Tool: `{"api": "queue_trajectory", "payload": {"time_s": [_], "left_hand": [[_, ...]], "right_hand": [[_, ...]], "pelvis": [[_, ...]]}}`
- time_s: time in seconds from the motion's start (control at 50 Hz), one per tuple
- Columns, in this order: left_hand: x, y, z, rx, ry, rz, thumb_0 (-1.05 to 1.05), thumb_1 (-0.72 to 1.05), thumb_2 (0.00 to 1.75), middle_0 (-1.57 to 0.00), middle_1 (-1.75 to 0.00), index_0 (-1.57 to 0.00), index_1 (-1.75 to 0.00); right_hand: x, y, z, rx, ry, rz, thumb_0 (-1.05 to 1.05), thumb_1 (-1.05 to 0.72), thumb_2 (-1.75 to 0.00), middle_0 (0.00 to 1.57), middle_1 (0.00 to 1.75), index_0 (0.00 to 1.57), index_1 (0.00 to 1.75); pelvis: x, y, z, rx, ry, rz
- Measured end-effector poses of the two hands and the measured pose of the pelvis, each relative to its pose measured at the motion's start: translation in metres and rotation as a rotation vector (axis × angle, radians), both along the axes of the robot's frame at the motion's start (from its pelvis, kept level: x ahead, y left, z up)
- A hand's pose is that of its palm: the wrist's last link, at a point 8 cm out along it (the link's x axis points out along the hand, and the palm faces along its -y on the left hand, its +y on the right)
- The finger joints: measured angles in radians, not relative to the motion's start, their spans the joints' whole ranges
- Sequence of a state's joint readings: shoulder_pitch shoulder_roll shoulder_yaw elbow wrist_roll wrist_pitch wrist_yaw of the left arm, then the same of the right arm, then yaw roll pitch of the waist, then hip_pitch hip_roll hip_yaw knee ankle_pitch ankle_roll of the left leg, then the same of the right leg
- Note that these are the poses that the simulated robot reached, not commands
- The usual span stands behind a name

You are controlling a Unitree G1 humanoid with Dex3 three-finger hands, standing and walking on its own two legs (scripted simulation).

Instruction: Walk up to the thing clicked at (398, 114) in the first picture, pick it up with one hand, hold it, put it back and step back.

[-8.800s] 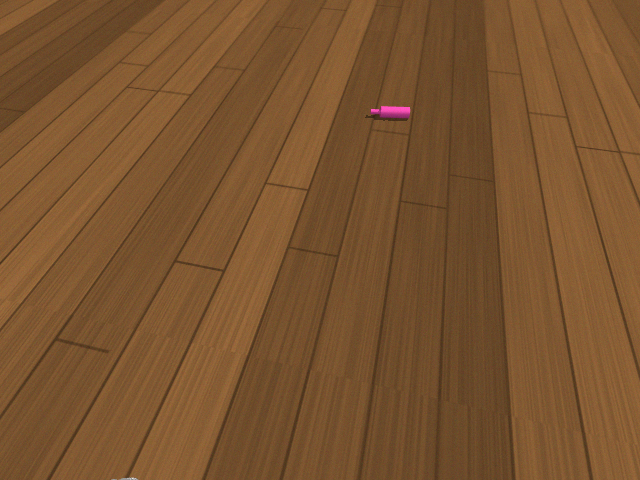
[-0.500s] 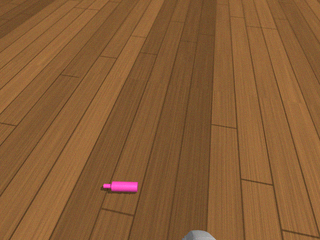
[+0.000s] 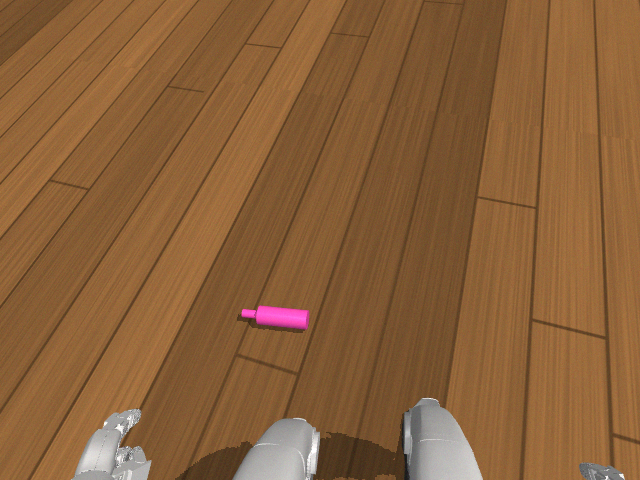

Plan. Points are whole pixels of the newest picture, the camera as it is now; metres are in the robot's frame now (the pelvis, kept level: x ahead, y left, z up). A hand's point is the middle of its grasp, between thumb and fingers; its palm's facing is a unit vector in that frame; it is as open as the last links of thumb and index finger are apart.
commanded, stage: walk up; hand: left
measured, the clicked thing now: (274, 316) +0.54 +0.23 -0.70
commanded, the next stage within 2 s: stand in 1.04 s
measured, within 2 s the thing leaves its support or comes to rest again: neither
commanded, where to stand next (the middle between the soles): +0.06 +0.02 m, yaw -6 degrees
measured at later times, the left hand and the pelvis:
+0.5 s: hand out of the picture +0.02 +0.30 -0.14, palm faces -0.11 -0.92 -0.38, open 7.4 cm; pelvis -0.06 +0.03 +0.01, yaw -4 degrees
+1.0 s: hand out of the picture +0.06 +0.27 -0.11, palm faces -0.16 -0.92 -0.37, open 7.4 cm; pelvis -0.06 +0.03 +0.04, yaw -7 degrees
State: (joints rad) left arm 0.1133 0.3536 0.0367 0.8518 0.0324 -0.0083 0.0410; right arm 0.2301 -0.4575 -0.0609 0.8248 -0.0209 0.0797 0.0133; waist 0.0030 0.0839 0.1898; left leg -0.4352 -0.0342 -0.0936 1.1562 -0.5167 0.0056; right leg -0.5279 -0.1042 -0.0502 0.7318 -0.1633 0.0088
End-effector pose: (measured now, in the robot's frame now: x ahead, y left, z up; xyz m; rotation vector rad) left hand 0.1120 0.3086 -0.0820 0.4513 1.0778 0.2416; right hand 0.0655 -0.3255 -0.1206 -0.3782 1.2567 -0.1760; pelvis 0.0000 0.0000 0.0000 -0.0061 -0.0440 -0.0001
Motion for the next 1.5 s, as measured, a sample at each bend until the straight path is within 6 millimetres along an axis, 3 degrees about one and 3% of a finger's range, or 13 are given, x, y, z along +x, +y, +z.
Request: {"api": "queue_trajectory", "payload": {"time_s": [0.12,0.18,0.28,0.4,0.5,0.64,0.78,0.98,1.1,1.3,1.5], "left_hand": [[-0.039,0.055,-0.008,0.034,-0.004,0.082,0.00,0.90,0.89,-0.21,-0.30,-0.21,-0.31],[-0.057,0.068,-0.006,0.029,0.054,0.115,0.01,0.90,0.89,-0.21,-0.30,-0.21,-0.30],[-0.077,0.073,-0.004,-0.003,0.104,0.113,0.01,0.90,0.89,-0.20,-0.30,-0.20,-0.30],[-0.097,0.055,-0.016,-0.056,0.182,0.039,0.01,0.90,0.89,-0.20,-0.30,-0.20,-0.30],[-0.092,0.030,-0.021,-0.085,0.152,-0.021,0.01,0.90,0.89,-0.20,-0.30,-0.20,-0.30],[-0.074,0.009,-0.010,-0.126,0.066,-0.076,0.01,0.90,0.89,-0.21,-0.30,-0.21,-0.30],[-0.057,0.006,0.005,-0.121,0.019,-0.112,0.00,0.90,0.89,-0.21,-0.30,-0.21,-0.30],[-0.053,0.008,0.013,-0.100,0.081,-0.113,0.00,0.90,0.89,-0.20,-0.30,-0.20,-0.30],[-0.047,0.003,0.012,-0.114,0.106,-0.108,0.01,0.90,0.89,-0.20,-0.30,-0.20,-0.30],[-0.033,-0.005,0.013,-0.145,0.067,-0.101,0.00,0.90,0.89,-0.20,-0.30,-0.20,-0.30],[-0.047,0.003,0.014,-0.137,0.083,-0.078,0.00,0.90,0.89,-0.20,-0.30,-0.20,-0.30]], "right_hand": [[-0.030,0.024,0.011,-0.020,0.015,0.013,0.00,-0.90,-0.89,0.20,0.30,0.20,0.30],[-0.047,0.032,0.025,-0.040,0.011,-0.019,0.01,-0.90,-0.89,0.21,0.30,0.20,0.30],[-0.056,0.040,0.048,-0.071,0.011,-0.021,0.01,-0.90,-0.89,0.21,0.30,0.20,0.30],[-0.049,0.034,0.055,-0.094,-0.089,-0.020,0.01,-0.90,-0.89,0.21,0.30,0.21,0.30],[-0.053,0.028,0.045,-0.079,-0.136,-0.042,0.01,-0.90,-0.89,0.21,0.30,0.20,0.30],[-0.068,0.044,0.042,-0.007,-0.166,-0.076,0.01,-0.90,-0.89,0.21,0.30,0.20,0.30],[-0.084,0.048,0.043,0.026,-0.157,-0.102,0.01,-0.90,-0.89,0.21,0.30,0.20,0.30],[-0.100,0.039,0.046,0.019,-0.087,-0.154,0.01,-0.90,-0.89,0.21,0.30,0.20,0.30],[-0.097,0.039,0.049,0.014,-0.058,-0.173,0.01,-0.90,-0.89,0.20,0.30,0.20,0.30],[-0.075,0.046,0.056,0.023,-0.086,-0.165,0.01,-0.90,-0.89,0.20,0.30,0.20,0.30],[-0.068,0.052,0.057,0.035,-0.101,-0.151,0.01,-0.90,-0.89,0.20,0.30,0.20,0.30]], "pelvis": [[-0.014,0.023,-0.006,0.027,-0.024,0.010],[-0.019,0.033,0.004,-0.025,-0.019,0.019],[-0.036,0.035,0.019,-0.023,0.013,0.010],[-0.050,0.037,0.019,-0.011,0.024,-0.047],[-0.060,0.033,0.013,-0.049,-0.003,-0.071],[-0.066,0.030,0.021,-0.002,-0.015,-0.088],[-0.070,0.028,0.030,0.005,-0.011,-0.106],[-0.062,0.027,0.040,0.011,0.007,-0.124],[-0.056,0.026,0.044,0.011,0.008,-0.121],[-0.054,0.026,0.049,0.007,-0.004,-0.109],[-0.058,0.029,0.051,0.004,-0.007,-0.104]]}}
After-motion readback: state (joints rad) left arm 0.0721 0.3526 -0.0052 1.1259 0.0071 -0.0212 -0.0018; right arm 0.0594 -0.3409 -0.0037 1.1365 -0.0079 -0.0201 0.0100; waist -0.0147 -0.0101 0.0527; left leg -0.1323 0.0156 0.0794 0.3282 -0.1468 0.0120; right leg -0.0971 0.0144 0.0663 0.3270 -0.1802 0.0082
